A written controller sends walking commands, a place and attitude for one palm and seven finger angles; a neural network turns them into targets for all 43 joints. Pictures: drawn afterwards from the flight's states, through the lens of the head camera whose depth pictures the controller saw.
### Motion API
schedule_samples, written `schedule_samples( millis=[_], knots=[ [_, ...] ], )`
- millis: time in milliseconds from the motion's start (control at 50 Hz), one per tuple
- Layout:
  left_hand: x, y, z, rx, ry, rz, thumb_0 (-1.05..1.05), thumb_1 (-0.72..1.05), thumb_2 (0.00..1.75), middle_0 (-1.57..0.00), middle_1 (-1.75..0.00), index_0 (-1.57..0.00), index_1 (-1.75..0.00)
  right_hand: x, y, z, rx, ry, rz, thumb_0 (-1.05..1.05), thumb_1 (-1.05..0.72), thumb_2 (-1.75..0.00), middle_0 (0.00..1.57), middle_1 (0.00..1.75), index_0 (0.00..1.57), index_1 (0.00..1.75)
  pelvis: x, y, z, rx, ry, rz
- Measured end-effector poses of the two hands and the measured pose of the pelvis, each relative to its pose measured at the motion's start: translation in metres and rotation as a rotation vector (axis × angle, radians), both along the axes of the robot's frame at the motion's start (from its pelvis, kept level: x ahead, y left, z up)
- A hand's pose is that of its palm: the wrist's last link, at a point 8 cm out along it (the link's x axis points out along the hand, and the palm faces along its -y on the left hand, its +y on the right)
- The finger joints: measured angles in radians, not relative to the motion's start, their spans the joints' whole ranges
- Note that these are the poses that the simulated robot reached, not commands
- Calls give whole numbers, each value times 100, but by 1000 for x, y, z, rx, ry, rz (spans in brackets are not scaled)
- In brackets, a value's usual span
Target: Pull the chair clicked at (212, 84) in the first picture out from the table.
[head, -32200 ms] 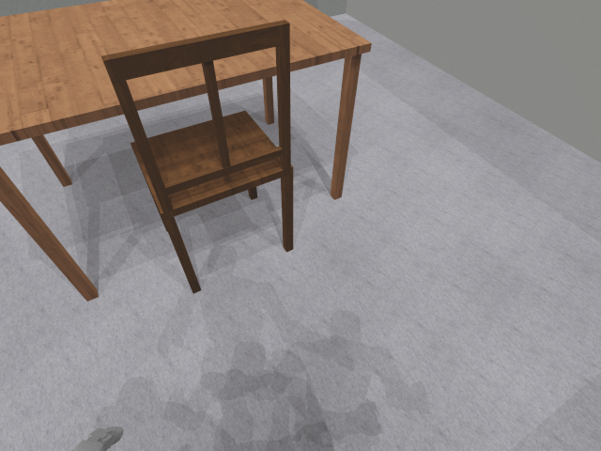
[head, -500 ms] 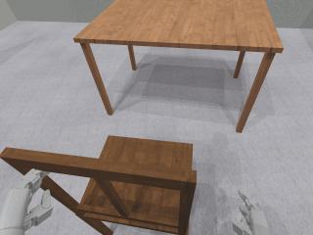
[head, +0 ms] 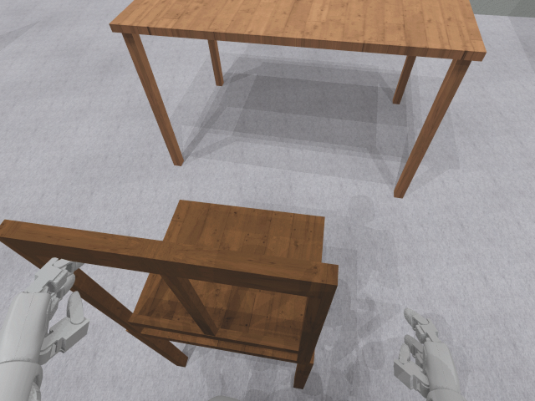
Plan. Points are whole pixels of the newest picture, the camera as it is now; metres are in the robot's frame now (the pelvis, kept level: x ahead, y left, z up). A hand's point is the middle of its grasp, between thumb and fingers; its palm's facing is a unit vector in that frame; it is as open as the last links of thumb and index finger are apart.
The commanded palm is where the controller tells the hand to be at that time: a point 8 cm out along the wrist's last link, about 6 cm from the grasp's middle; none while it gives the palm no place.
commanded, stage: step back with the hand held close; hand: left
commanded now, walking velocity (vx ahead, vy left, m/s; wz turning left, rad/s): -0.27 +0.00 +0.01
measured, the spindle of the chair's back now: (194, 306) +0.25 +0.18 -0.07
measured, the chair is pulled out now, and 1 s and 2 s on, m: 0.72 0.74 0.74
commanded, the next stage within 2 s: stop stepping back and stand still in 0.82 s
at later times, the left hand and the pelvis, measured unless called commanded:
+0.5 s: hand out of the picture +0.10 +0.28 +0.20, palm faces +0.49 -0.70 -0.51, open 6.9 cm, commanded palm +0.05 +0.32 +0.18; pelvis -0.09 +0.01 -0.02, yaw +1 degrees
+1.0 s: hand out of the picture +0.02 +0.26 +0.20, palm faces +0.41 -0.66 -0.63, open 7.4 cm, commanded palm -0.04 +0.31 +0.18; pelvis -0.18 +0.01 -0.02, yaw +0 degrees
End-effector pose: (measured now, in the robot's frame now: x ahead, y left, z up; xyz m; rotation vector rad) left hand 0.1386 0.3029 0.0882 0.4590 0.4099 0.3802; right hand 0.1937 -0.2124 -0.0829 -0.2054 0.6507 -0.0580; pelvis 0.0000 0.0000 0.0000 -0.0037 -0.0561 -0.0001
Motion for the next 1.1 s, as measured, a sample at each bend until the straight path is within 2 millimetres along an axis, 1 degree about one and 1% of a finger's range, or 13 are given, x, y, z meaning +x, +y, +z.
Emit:
schedule_samples(
  millis=[140,340,380,500,540,600,680,740,780,880,980,1040,1100],
  knots=[
    [-8,4,2,40,18,-121,1,89,90,-21,-31,-33,-32,-35,-6,2,-51,69,-58,1,-90,-89,20,30,20,30,-31,7,1,1,14,-12],
    [-57,2,20,137,-32,-288,1,89,90,-21,-31,-42,-37,-83,-3,0,-94,78,-69,1,-90,-89,20,30,20,30,-66,8,-9,-14,9,6],
    [-65,3,37,178,-140,-271,1,89,90,-22,-31,-43,-38,-90,-1,-2,-98,72,-49,1,-90,-89,20,30,20,30,-73,7,-11,-19,6,13],
    [-84,7,132,371,-710,-182,1,88,90,-22,-31,-33,-34,-111,3,-9,-101,69,-1,1,-90,-89,20,30,20,30,-88,12,-16,-15,14,22],
    [-89,16,144,379,-816,-144,1,89,90,-22,-31,-30,-33,-118,3,-10,-86,57,-34,1,-90,-89,20,30,20,31,-90,20,-18,-21,24,16],
    [-86,36,132,330,-808,-74,0,89,90,-21,-31,-26,-32,-130,5,-10,-50,31,-110,1,-90,-89,20,30,20,31,-97,31,-20,-23,27,4],
    [-80,54,85,221,-594,-10,0,89,90,-20,-30,-22,-31,-153,12,-2,-2,6,-172,1,-90,-89,20,30,20,30,-109,37,-14,-25,27,-7],
    [-86,43,59,172,-487,-48,1,89,90,-20,-30,-21,-30,-169,15,-2,-16,36,-149,1,-90,-89,20,30,20,30,-118,33,-14,-22,48,3],
    [-94,28,55,160,-488,-109,1,89,90,-21,-30,-21,-30,-177,14,-4,-44,66,-114,1,-90,-89,20,30,20,30,-128,28,-17,-19,69,-10],
    [-120,-4,91,240,-598,-286,2,88,90,-21,-31,-22,-30,-194,7,-11,-91,118,-50,1,-90,-89,20,30,20,30,-158,19,-18,-39,79,7],
    [-156,-12,134,449,-662,-335,1,88,90,-22,-31,-22,-30,-202,-3,-21,-41,73,-80,1,-90,-89,20,30,20,31,-175,10,-23,-33,57,-2],
    [-171,-5,141,469,-663,-243,1,88,90,-22,-31,-22,-30,-209,-8,-23,13,47,-114,1,-90,-89,20,30,20,30,-180,6,-22,-2,41,-11],
    [-177,13,128,351,-648,-79,0,88,90,-22,-31,-22,-30,-223,-16,-19,25,62,-142,1,-90,-89,20,30,20,30,-181,7,-11,43,46,-19]
  ],
)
